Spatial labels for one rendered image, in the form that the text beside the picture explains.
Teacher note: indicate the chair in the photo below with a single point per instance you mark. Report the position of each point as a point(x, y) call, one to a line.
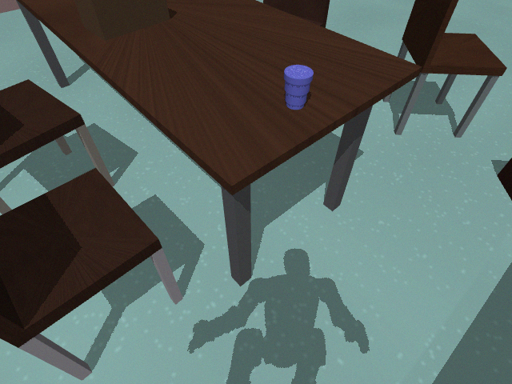
point(445, 53)
point(314, 11)
point(59, 250)
point(30, 118)

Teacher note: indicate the table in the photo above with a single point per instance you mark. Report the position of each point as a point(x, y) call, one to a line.
point(212, 80)

